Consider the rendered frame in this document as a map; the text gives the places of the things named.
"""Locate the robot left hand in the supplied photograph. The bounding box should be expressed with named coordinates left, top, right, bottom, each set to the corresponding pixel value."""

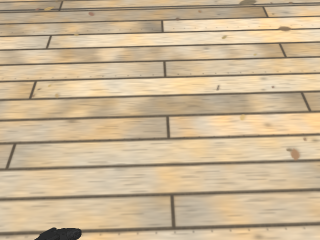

left=34, top=227, right=82, bottom=240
